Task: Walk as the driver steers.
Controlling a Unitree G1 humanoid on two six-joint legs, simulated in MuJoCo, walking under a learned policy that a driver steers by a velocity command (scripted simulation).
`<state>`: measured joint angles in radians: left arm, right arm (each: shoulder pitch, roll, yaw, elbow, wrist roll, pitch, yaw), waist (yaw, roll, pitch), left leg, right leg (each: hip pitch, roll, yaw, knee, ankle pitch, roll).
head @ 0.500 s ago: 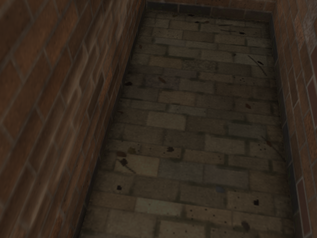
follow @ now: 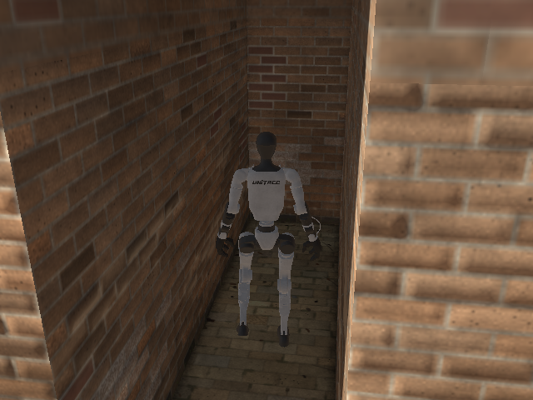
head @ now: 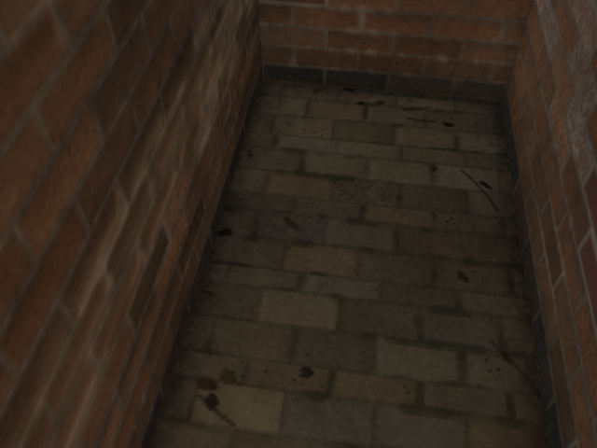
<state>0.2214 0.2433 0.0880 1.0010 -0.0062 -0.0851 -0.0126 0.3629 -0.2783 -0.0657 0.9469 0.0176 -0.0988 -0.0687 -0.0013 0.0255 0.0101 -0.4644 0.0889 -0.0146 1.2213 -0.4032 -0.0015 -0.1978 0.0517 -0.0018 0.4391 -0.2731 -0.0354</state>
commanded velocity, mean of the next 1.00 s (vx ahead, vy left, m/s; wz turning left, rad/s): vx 0.49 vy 0.00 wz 0.00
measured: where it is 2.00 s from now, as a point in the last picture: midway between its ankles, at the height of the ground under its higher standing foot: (350, 267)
